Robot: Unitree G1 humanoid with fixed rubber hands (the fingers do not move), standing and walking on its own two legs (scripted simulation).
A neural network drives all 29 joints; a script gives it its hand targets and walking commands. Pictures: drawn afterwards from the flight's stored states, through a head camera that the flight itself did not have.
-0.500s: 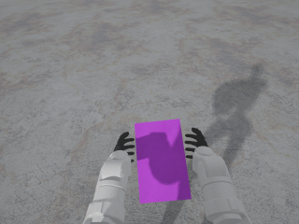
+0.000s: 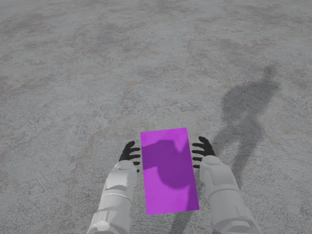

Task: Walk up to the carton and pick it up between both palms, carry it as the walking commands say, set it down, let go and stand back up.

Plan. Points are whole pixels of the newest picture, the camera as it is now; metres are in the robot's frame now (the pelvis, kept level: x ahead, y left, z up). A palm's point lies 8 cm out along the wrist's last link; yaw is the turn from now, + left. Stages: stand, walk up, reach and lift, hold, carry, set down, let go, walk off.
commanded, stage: carry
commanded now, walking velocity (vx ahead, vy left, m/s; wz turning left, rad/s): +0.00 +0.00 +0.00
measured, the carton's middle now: (167, 170) +0.36 -0.01 -0.08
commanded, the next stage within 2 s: none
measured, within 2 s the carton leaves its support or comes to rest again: neither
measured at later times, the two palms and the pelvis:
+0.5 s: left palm (127, 170) +0.30 +0.10 +0.03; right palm (212, 166) +0.30 -0.13 +0.03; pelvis -0.01 -0.01 +0.00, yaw +0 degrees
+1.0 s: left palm (126, 170) +0.31 +0.11 +0.02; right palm (207, 164) +0.31 -0.12 +0.02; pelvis +0.00 +0.00 +0.00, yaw +1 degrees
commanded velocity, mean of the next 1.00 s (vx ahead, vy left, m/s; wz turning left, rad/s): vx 0.00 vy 0.00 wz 0.00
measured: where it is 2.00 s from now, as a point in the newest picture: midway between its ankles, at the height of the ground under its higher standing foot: outside the picture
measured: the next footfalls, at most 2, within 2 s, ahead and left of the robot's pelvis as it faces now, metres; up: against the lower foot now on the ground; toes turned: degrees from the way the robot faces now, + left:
none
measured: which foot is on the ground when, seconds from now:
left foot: down 0.00-1.00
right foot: down 0.00-1.00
